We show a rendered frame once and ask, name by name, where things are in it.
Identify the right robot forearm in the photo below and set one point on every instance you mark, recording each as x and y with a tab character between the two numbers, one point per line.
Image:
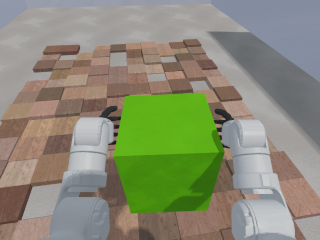
253	172

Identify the right robot hand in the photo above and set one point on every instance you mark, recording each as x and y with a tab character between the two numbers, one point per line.
227	116

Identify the left robot forearm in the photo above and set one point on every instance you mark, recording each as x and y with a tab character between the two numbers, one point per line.
87	160

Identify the robot left upper arm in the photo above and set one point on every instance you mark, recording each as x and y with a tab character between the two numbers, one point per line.
80	218

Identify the carton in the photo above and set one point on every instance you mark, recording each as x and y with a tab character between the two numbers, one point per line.
168	152

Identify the robot right upper arm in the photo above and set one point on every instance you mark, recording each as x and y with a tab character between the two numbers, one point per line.
261	219

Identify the left robot hand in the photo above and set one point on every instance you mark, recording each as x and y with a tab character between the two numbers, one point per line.
105	114

